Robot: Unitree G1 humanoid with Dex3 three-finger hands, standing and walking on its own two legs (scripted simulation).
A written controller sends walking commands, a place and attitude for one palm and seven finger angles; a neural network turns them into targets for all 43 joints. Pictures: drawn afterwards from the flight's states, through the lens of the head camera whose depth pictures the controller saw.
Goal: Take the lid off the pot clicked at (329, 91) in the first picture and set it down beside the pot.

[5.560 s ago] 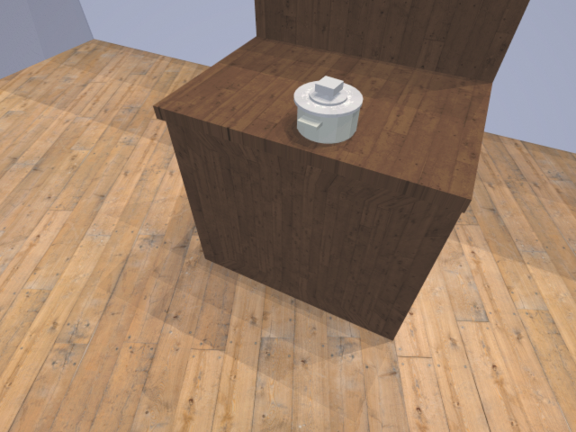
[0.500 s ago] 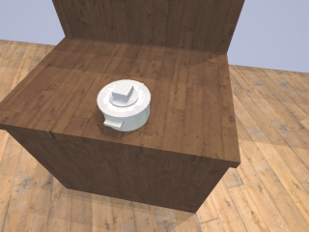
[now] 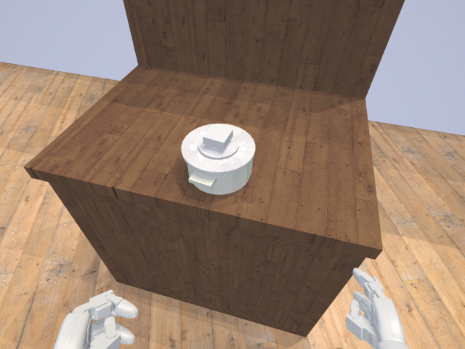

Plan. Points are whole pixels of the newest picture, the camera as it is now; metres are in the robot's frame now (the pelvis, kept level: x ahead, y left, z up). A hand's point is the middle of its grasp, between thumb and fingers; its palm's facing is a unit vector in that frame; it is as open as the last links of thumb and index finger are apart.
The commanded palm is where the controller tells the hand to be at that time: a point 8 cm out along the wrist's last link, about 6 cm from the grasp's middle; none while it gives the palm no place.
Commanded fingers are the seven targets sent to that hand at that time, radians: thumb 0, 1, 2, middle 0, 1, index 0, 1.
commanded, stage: lift the closed hand beside the body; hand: left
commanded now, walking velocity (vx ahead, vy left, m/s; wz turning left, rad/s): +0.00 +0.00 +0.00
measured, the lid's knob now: (218, 136) +0.51 +0.09 +0.09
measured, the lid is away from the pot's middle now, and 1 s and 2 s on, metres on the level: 0.00 0.00 0.00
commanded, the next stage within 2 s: raise the hand higher, near the body in 0.10 s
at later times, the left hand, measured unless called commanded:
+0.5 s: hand (75, 307) +0.15 +0.24 +0.06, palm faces +0.28 -0.88 -0.39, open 3.1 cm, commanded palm +0.10 +0.28 +0.09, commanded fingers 0.00 0.90 0.90 -1.30 -1.50 -1.30 -1.50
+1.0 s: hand (68, 267) +0.18 +0.24 +0.12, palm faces +0.33 -0.84 -0.43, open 3.1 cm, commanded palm +0.13 +0.28 +0.15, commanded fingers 0.00 0.90 0.90 -1.30 -1.50 -1.30 -1.50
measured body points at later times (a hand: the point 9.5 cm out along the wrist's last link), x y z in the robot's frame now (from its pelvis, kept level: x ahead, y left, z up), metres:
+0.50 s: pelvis +0.00 +0.02 +0.00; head -0.01 +0.00 +0.45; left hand +0.13 +0.29 +0.08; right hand +0.19 -0.20 -0.07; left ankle +0.00 +0.10 -0.74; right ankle +0.02 -0.10 -0.74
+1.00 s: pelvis +0.01 +0.01 +0.00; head +0.01 -0.01 +0.45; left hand +0.16 +0.29 +0.15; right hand +0.20 -0.20 -0.08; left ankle +0.00 +0.10 -0.74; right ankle +0.02 -0.10 -0.74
